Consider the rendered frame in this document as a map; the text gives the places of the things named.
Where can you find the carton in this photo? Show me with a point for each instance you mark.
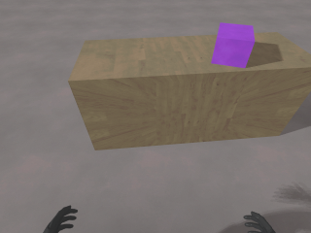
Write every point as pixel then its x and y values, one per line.
pixel 234 45

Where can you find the left robot hand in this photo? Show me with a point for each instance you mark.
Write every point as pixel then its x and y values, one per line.
pixel 55 225

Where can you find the pedestal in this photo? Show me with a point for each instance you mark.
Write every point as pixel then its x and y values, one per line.
pixel 157 91

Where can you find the right robot hand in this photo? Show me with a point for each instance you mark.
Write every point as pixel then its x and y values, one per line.
pixel 261 224

